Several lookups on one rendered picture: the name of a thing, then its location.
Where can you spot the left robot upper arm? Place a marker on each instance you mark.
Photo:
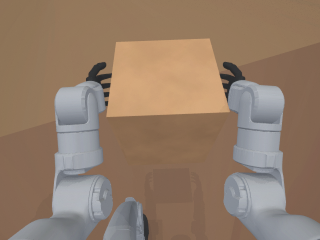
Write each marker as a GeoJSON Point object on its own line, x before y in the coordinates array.
{"type": "Point", "coordinates": [80, 202]}

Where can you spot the carton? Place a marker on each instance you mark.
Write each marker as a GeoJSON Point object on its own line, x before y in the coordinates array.
{"type": "Point", "coordinates": [166, 104]}

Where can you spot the right robot forearm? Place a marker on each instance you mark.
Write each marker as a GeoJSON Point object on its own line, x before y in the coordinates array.
{"type": "Point", "coordinates": [260, 115]}

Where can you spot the robot left hand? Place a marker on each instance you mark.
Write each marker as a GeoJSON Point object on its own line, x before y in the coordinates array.
{"type": "Point", "coordinates": [92, 77]}

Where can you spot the robot right hand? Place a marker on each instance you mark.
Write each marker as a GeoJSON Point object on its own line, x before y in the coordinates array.
{"type": "Point", "coordinates": [235, 71]}

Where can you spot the robot left shin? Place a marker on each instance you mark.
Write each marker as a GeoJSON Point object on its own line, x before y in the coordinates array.
{"type": "Point", "coordinates": [139, 230]}

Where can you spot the left robot forearm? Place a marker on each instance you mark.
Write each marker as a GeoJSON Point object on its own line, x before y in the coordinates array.
{"type": "Point", "coordinates": [77, 112]}

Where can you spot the right robot upper arm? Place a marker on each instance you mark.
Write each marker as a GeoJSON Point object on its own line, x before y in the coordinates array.
{"type": "Point", "coordinates": [258, 201]}

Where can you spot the robot left thigh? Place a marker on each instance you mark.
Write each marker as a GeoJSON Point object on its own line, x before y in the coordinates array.
{"type": "Point", "coordinates": [124, 222]}

